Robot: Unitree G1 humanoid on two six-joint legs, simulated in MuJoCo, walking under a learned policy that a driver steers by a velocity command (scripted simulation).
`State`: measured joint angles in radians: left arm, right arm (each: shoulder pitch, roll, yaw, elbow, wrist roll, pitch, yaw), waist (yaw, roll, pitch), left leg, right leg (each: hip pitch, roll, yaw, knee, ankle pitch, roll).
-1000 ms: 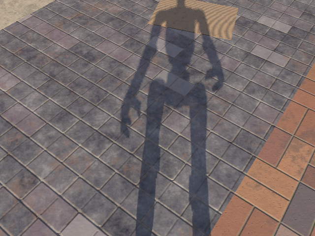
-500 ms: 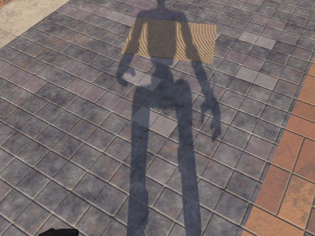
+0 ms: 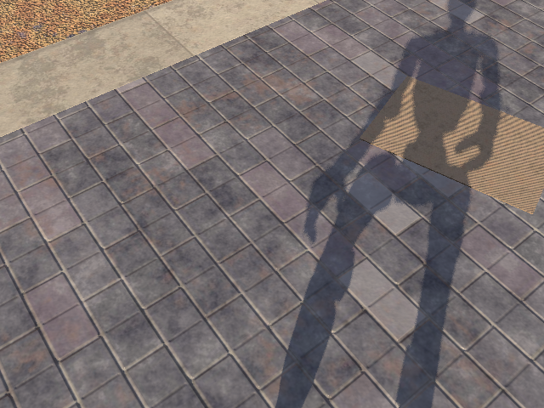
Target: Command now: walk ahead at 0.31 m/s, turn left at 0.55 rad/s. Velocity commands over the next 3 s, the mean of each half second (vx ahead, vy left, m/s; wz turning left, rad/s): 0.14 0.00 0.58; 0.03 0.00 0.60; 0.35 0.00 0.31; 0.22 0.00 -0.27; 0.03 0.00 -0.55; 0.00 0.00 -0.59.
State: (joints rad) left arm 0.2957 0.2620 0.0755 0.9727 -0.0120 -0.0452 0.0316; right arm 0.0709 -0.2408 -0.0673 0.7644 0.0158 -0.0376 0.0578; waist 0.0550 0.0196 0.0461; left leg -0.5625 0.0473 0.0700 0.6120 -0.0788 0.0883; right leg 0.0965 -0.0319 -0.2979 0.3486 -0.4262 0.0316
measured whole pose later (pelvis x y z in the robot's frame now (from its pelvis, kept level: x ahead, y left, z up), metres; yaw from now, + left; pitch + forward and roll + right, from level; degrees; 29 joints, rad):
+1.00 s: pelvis +0.15 +0.02 +0.01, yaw +36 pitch +2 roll -1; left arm 0.14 0.32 0.09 0.76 0.00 0.01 0.01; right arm 0.20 -0.30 -0.09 0.60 0.01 0.05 0.01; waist 0.01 -0.04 0.04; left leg -0.32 -0.02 0.00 0.58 -0.31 0.04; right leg -0.40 -0.10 -0.04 0.85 -0.49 0.05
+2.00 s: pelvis +0.42 +0.23 +0.01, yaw +32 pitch +2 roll +0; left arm 0.27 0.33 0.07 0.75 -0.02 0.03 0.03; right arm 0.06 -0.25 -0.04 0.63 -0.02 -0.04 -0.01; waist 0.05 -0.03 0.06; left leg -0.42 0.00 0.02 0.49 -0.11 0.02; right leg -0.42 0.04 0.07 1.13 -0.56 0.06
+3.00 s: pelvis +0.46 +0.23 +0.02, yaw -4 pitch +1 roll +0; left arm 0.22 0.36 0.10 0.61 -0.02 0.07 0.01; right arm 0.13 -0.27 -0.06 0.73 -0.01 0.01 -0.03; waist 0.00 -0.04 0.07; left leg -0.21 0.03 0.05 0.43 -0.24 0.01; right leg -0.50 0.01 0.07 1.05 -0.42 0.10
